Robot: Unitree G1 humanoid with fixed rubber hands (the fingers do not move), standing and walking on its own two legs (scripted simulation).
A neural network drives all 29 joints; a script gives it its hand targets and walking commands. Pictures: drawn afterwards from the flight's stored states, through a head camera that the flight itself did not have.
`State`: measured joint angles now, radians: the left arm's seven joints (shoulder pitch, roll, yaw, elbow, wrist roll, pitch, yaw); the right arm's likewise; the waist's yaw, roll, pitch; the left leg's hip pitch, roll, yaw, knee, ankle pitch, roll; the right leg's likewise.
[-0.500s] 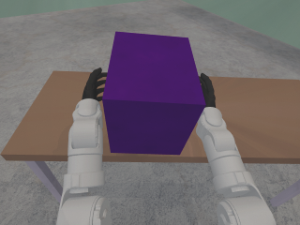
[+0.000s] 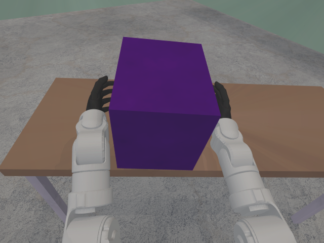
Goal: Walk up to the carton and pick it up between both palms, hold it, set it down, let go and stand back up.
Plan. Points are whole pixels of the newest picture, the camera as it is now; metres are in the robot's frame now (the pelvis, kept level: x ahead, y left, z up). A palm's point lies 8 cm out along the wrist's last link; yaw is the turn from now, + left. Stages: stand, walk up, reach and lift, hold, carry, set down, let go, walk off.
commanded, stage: hold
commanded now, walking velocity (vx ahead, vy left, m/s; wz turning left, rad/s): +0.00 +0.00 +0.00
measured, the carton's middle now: (159, 106) +0.41 +0.00 +0.14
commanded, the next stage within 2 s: none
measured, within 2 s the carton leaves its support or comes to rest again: neither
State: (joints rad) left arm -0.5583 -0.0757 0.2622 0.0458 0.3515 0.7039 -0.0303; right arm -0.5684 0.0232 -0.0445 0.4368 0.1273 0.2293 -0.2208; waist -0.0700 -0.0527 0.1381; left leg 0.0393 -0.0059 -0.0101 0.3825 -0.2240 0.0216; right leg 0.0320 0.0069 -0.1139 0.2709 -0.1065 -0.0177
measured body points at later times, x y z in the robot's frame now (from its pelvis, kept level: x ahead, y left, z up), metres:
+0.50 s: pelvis -0.01 +0.00 +0.00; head -0.03 +0.03 +0.45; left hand +0.37 +0.15 +0.16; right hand +0.37 -0.14 +0.15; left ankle +0.01 +0.10 -0.75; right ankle +0.04 -0.11 -0.75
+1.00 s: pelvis +0.00 +0.00 +0.00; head -0.03 +0.02 +0.45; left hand +0.37 +0.15 +0.17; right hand +0.37 -0.14 +0.16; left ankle +0.01 +0.10 -0.75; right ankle +0.04 -0.11 -0.75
